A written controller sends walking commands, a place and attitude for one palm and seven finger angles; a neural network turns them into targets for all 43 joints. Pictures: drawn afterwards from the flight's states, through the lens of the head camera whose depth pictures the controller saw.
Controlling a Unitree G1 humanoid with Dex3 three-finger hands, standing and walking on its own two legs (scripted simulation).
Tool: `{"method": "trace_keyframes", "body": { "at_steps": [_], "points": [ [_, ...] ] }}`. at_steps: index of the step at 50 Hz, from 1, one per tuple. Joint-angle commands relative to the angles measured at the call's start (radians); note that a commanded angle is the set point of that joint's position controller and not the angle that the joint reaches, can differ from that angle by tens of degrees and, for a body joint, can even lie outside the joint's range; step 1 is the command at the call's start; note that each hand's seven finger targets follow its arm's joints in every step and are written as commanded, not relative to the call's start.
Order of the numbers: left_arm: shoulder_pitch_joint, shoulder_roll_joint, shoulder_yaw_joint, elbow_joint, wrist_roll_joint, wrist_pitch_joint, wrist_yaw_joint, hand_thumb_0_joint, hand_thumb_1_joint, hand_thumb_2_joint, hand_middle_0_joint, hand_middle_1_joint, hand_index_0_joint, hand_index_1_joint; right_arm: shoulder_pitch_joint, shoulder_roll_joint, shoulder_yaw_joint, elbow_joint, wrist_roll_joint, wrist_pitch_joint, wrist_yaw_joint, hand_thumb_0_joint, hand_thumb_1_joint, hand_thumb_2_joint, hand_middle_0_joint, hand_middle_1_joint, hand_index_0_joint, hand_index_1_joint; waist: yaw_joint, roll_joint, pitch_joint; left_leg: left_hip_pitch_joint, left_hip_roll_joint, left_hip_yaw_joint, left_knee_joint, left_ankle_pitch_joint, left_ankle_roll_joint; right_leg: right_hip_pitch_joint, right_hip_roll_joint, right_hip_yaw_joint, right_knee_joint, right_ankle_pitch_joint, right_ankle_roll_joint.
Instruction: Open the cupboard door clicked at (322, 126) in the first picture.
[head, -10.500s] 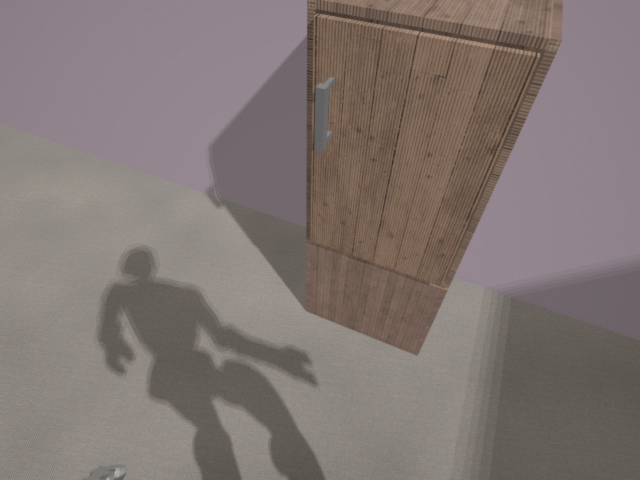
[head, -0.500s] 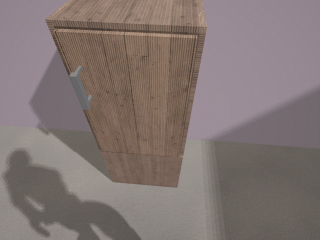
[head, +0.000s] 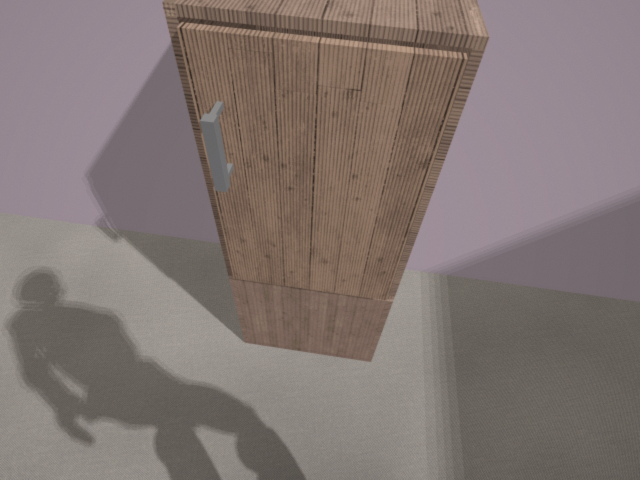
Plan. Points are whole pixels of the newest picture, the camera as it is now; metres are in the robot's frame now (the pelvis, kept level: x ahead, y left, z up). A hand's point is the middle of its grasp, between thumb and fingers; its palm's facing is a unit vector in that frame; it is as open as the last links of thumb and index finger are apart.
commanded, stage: come to a stop and stand still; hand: left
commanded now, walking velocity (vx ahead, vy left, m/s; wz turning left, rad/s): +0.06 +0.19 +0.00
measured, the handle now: (220, 148) +0.56 +0.22 +0.08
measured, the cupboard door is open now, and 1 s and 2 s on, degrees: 0 0 0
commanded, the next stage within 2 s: look again from close up in 1.12 s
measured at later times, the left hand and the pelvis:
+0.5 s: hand out of the picture +0.02 +0.19 -0.17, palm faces -0.03 -0.98 -0.19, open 7.2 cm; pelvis +0.00 +0.02 +0.01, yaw -3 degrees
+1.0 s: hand out of the picture -0.03 +0.18 -0.17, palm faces -0.01 -0.99 -0.15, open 7.4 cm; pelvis -0.02 +0.03 +0.01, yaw -2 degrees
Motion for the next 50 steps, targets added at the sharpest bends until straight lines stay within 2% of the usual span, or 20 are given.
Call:
{"method": "trace_keyframes", "body": {
  "at_steps": [1, 4, 5, 9, 11, 13, 14, 16, 18, 21, 24, 28, 29, 30, 31, 33, 36, 39, 43, 50],
  "points": [
    [-0.023, 0.047, 0.015, -0.089, 0.01, 0.009, 0.004, 0.0, 0.9, 0.9, -0.2, -0.3, -0.2, -0.3, 0.089, -0.123, -0.023, -0.06, -0.012, 0.0, 0.001, 0.0, -0.9, -0.9, 0.2, 0.3, 0.2, 0.3, -0.042, 0.256, 0.049, -0.114, 0.276, -0.281, -0.354, -0.187, 0.165, -0.111, 0.018, -0.017, 0.245, -0.198, -0.029],
    [0.036, 0.029, 0.014, -0.073, 0.014, 0.009, 0.001, 0.0, 0.9, 0.9, -0.2, -0.3, -0.2, -0.3, 0.006, -0.116, -0.013, -0.104, -0.016, 0.002, 0.004, 0.0, -0.9, -0.9, 0.2, 0.3, 0.2, 0.3, -0.008, 0.192, 0.046, -0.157, 0.253, -0.241, -0.345, -0.149, 0.188, -0.109, -0.003, -0.015, 0.4, -0.161, -0.039],
    [0.043, 0.025, 0.008, -0.071, 0.016, 0.007, -0.002, 0.0, 0.9, 0.9, -0.2, -0.3, -0.2, -0.3, 0.001, -0.103, -0.009, -0.106, -0.017, -0.003, 0.003, 0.0, -0.9, -0.9, 0.2, 0.3, 0.2, 0.3, -0.003, 0.155, 0.041, -0.139, 0.244, -0.227, -0.334, -0.108, 0.189, -0.111, -0.008, -0.022, 0.371, -0.153, -0.036],
    [0.034, 0.01, -0.012, -0.07, 0.009, -0.025, -0.014, 0.0, 0.9, 0.9, -0.2, -0.3, -0.2, -0.3, 0.087, -0.123, -0.012, -0.063, -0.021, -0.03, -0.007, 0.0, -0.9, -0.9, 0.2, 0.3, 0.2, 0.3, -0.043, 0.052, -0.043, 0.06, 0.254, -0.25, -0.283, -0.001, 0.185, -0.047, 0.008, -0.026, 0.019, -0.168, -0.02],
    [0.071, -0.001, -0.021, -0.044, 0.003, -0.037, -0.012, 0.0, 0.9, 0.9, -0.2, -0.3, -0.2, -0.3, 0.105, -0.095, -0.001, -0.035, -0.011, -0.033, -0.011, 0.0, -0.9, -0.9, 0.2, 0.3, 0.2, 0.3, -0.029, 0.011, -0.081, 0.068, 0.215, -0.205, -0.18, 0.148, 0.136, 0.083, 0.011, 0.001, -0.217, 0.014, -0.017],
    [0.105, 0.049, -0.022, -0.017, 0.002, -0.049, -0.003, 0.0, 0.9, 0.9, -0.2, -0.3, -0.2, -0.3, 0.078, -0.055, 0.013, -0.03, 0.005, -0.038, -0.009, 0.0, -0.9, -0.9, 0.2, 0.3, 0.2, 0.3, -0.033, -0.066, -0.068, -0.011, 0.118, -0.082, -0.09, 0.121, 0.055, 0.161, -0.101, 0.145, -0.266, 0.233, -0.058],
    [0.099, 0.071, -0.026, -0.011, -0.002, -0.051, -0.004, 0.0, 0.9, 0.9, -0.2, -0.3, -0.2, -0.3, 0.069, -0.042, 0.021, -0.028, 0.004, -0.039, -0.007, 0.0, -0.9, -0.9, 0.2, 0.3, 0.2, 0.3, -0.043, -0.062, -0.054, 0.0, 0.09, -0.058, -0.097, 0.076, 0.037, 0.134, -0.149, 0.162, -0.255, 0.329, -0.084],
    [0.066, 0.053, -0.03, -0.006, -0.005, -0.058, -0.003, 0.0, 0.9, 0.9, -0.2, -0.3, -0.2, -0.3, 0.076, -0.045, 0.021, 0.007, -0.002, -0.039, -0.01, 0.0, -0.9, -0.9, 0.2, 0.3, 0.2, 0.3, -0.055, -0.068, -0.046, 0.074, 0.107, -0.07, -0.119, 0.211, 0.034, 0.103, -0.081, 0.094, -0.195, 0.437, -0.072],
    [0.065, 0.041, -0.035, -0.002, -0.008, -0.048, -0.001, 0.0, 0.9, 0.9, -0.2, -0.3, -0.2, -0.3, 0.096, -0.054, 0.025, 0.035, 0.0, -0.042, -0.018, 0.0, -0.9, -0.9, 0.2, 0.3, 0.2, 0.3, -0.051, 0.039, -0.032, 0.12, 0.133, -0.089, -0.143, 0.309, 0.05, 0.073, -0.05, 0.066, -0.192, 0.338, -0.047],
    [0.074, 0.043, -0.036, 0.013, -0.009, -0.04, 0.0, 0.0, 0.9, 0.9, -0.2, -0.3, -0.2, -0.3, 0.097, -0.046, 0.031, 0.064, 0.002, -0.044, -0.021, 0.0, -0.9, -0.9, 0.2, 0.3, 0.2, 0.3, -0.042, 0.113, 0.009, 0.107, 0.143, -0.101, -0.17, 0.291, 0.061, 0.07, -0.034, 0.062, -0.219, 0.21, -0.042],
    [0.082, 0.039, -0.04, 0.03, -0.009, -0.038, -0.003, 0.0, 0.9, 0.9, -0.2, -0.3, -0.2, -0.3, 0.093, -0.041, 0.034, 0.077, 0.003, -0.041, -0.021, 0.0, -0.9, -0.9, 0.2, 0.3, 0.2, 0.3, -0.036, 0.09, 0.031, 0.089, 0.142, -0.106, -0.198, 0.174, 0.058, 0.068, -0.037, 0.067, -0.25, 0.159, -0.044],
    [0.093, 0.033, -0.046, 0.043, -0.009, -0.043, -0.002, 0.0, 0.9, 0.9, -0.2, -0.3, -0.2, -0.3, 0.098, -0.033, 0.034, 0.089, 0.004, -0.04, -0.02, 0.0, -0.9, -0.9, 0.2, 0.3, 0.2, 0.3, -0.038, 0.071, 0.03, 0.102, 0.134, -0.099, -0.204, 0.147, 0.052, 0.064, -0.046, 0.076, -0.274, 0.172, -0.046],
    [0.157, 0.067, -0.054, 0.061, 0.01, -0.065, 0.037, 0.0, 0.9, 0.9, -0.2, -0.3, -0.2, -0.3, 0.021, -0.099, 0.03, 0.015, 0.013, -0.043, -0.008, 0.0, -0.9, -0.9, 0.2, 0.3, 0.2, 0.3, -0.015, 0.061, 0.049, 0.029, 0.143, -0.08, 0.021, 0.315, 0.028, 0.024, -0.084, 0.12, -0.28, 0.488, -0.011],
    [0.152, 0.09, -0.047, 0.038, 0.005, -0.082, 0.038, 0.0, 0.9, 0.9, -0.2, -0.3, -0.2, -0.3, 0.026, -0.06, 0.039, -0.022, 0.009, -0.039, -0.003, 0.0, -0.9, -0.9, 0.2, 0.3, 0.2, 0.3, -0.051, 0.059, 0.006, 0.025, 0.116, -0.069, 0.023, 0.222, 0.014, 0.083, -0.132, 0.135, -0.252, 0.735, -0.026],
    [0.128, 0.08, -0.051, 0.024, -0.003, -0.087, 0.03, 0.0, 0.9, 0.9, -0.2, -0.3, -0.2, -0.3, 0.095, -0.017, 0.037, 0.008, 0.005, -0.04, -0.004, 0.0, -0.9, -0.9, 0.2, 0.3, 0.2, 0.3, -0.073, 0.047, -0.067, 0.056, 0.092, -0.071, -0.026, 0.099, 0.026, 0.131, -0.132, 0.128, -0.209, 0.72, -0.051],
    [0.124, 0.053, -0.058, 0.014, -0.012, -0.092, 0.025, 0.0, 0.9, 0.9, -0.2, -0.3, -0.2, -0.3, 0.128, -0.042, 0.031, 0.013, 0.003, -0.044, -0.01, 0.0, -0.9, -0.9, 0.2, 0.3, 0.2, 0.3, -0.073, -0.029, -0.169, 0.074, 0.101, -0.084, -0.036, 0.163, 0.035, 0.186, -0.094, 0.097, -0.178, 0.663, -0.062],
    [0.109, 0.042, -0.059, -0.001, -0.008, -0.072, 0.02, 0.0, 0.9, 0.9, -0.2, -0.3, -0.2, -0.3, 0.109, -0.048, 0.03, 0.015, 0.001, -0.038, -0.012, 0.0, -0.9, -0.9, 0.2, 0.3, 0.2, 0.3, -0.06, 0.062, -0.066, 0.053, 0.116, -0.098, -0.077, 0.187, 0.045, 0.096, -0.058, 0.081, -0.185, 0.367, -0.063],
    [0.127, 0.03, -0.061, 0.001, -0.005, -0.061, 0.013, 0.0, 0.9, 0.9, -0.2, -0.3, -0.2, -0.3, 0.09, -0.051, 0.029, 0.004, 0.001, -0.031, -0.009, 0.0, -0.9, -0.9, 0.2, 0.3, 0.2, 0.3, -0.05, 0.061, 0.046, -0.007, 0.116, -0.114, -0.125, 0.072, 0.05, 0.015, -0.037, 0.09, -0.223, 0.146, -0.063],
    [0.132, 0.031, -0.062, 0.0, -0.004, -0.06, 0.01, 0.0, 0.9, 0.9, -0.2, -0.3, -0.2, -0.3, 0.091, -0.052, 0.03, 0.0, 0.0, -0.03, -0.005, 0.0, -0.9, -0.9, 0.2, 0.3, 0.2, 0.3, -0.05, 0.057, 0.057, -0.012, 0.111, -0.122, -0.155, 0.004, 0.051, -0.004, -0.033, 0.093, -0.242, 0.069, -0.061],
    [0.146, 0.035, -0.061, -0.006, -0.003, -0.058, 0.007, 0.0, 0.9, 0.9, -0.2, -0.3, -0.2, -0.3, 0.09, -0.06, 0.03, 0.0, 0.003, -0.035, -0.005, 0.0, -0.9, -0.9, 0.2, 0.3, 0.2, 0.3, -0.042, 0.037, 0.025, 0.006, 0.118, -0.125, -0.182, -0.004, 0.057, 0.02, -0.035, 0.08, -0.25, 0.084, -0.051]
  ]
}}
